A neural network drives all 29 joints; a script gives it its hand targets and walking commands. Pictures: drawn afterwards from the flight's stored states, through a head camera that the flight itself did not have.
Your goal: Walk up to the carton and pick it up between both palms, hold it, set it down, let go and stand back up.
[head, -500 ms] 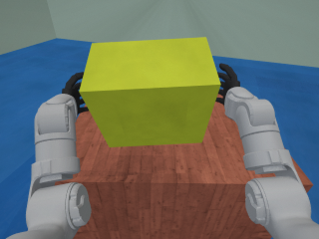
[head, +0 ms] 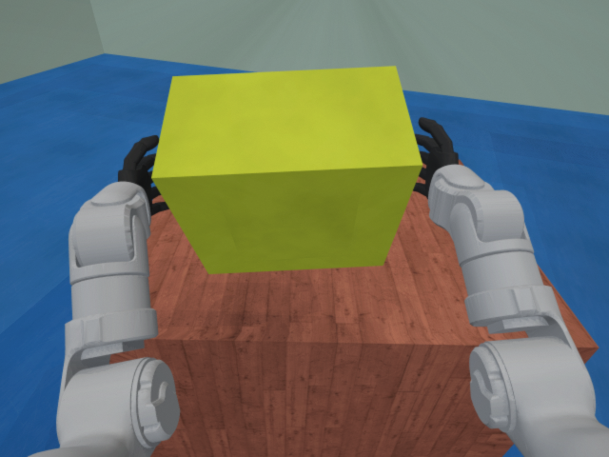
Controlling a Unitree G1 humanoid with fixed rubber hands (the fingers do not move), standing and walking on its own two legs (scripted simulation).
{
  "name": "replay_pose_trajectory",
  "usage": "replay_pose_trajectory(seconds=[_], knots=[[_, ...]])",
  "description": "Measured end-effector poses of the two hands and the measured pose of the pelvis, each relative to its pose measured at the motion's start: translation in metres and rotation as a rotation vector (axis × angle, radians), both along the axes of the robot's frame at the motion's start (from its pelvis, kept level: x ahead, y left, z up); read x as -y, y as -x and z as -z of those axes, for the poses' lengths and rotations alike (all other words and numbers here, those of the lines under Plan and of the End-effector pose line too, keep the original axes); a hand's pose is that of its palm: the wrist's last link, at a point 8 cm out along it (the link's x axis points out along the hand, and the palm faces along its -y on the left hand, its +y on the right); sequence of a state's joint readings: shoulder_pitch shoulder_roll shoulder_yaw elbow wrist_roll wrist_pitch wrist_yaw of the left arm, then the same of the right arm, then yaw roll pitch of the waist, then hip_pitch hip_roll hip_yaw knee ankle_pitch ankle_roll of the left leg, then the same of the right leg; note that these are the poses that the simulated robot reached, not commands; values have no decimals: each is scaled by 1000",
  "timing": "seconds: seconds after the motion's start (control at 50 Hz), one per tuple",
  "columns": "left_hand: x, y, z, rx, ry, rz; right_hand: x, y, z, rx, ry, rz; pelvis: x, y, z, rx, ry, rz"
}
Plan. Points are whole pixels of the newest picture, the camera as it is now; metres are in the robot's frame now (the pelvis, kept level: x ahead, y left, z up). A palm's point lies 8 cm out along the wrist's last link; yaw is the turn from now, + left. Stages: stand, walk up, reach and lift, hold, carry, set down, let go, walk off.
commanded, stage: hold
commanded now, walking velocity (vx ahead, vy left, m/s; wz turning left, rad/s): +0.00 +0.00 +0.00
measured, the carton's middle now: (290, 182) +0.44 +0.01 +0.21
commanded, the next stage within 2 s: none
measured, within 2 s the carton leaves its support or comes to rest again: neither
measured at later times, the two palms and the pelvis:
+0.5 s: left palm (144, 204) +0.37 +0.19 +0.23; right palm (441, 171) +0.38 -0.18 +0.26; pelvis +0.00 +0.00 +0.00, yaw +0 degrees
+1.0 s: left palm (133, 181) +0.36 +0.19 +0.26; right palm (440, 168) +0.38 -0.17 +0.27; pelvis +0.00 +0.00 +0.00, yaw +0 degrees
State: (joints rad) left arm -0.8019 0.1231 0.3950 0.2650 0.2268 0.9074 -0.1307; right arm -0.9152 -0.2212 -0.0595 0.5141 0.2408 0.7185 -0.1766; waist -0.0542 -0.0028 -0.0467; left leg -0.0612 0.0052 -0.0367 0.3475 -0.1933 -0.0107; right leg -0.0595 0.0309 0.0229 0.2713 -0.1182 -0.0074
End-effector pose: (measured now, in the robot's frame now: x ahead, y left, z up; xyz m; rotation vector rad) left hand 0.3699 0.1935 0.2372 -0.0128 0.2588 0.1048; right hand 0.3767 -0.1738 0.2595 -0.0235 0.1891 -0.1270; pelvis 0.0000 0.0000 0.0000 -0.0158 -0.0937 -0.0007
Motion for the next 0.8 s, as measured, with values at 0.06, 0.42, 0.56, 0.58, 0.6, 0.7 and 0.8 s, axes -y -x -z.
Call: replay_pose_trajectory(seconds=[0.06,0.42,0.56,0.58,0.6,0.7,0.8], knots=[[4,3,-8,64,2,-65,1,-5,0,36,-6,-8,1,0,0,-18,-1,-2],[-2,4,7,-60,-18,19,-2,7,-11,25,-10,-12,-1,3,0,11,1,-1],[11,6,-20,120,3,-112,4,-10,-22,147,-39,-26,4,-3,0,-47,-2,-9],[11,9,-34,174,5,-124,4,-9,-29,171,-39,-27,5,-7,0,-53,-2,-10],[11,12,-48,223,7,-127,4,-8,-37,191,-36,-26,5,-12,-1,-59,-2,-10],[4,19,-75,268,-34,-48,2,5,-56,193,-21,-11,4,-23,0,-31,0,-12],[-4,11,-33,87,-6,40,-1,10,-32,59,7,10,-1,-13,0,6,1,-3]])
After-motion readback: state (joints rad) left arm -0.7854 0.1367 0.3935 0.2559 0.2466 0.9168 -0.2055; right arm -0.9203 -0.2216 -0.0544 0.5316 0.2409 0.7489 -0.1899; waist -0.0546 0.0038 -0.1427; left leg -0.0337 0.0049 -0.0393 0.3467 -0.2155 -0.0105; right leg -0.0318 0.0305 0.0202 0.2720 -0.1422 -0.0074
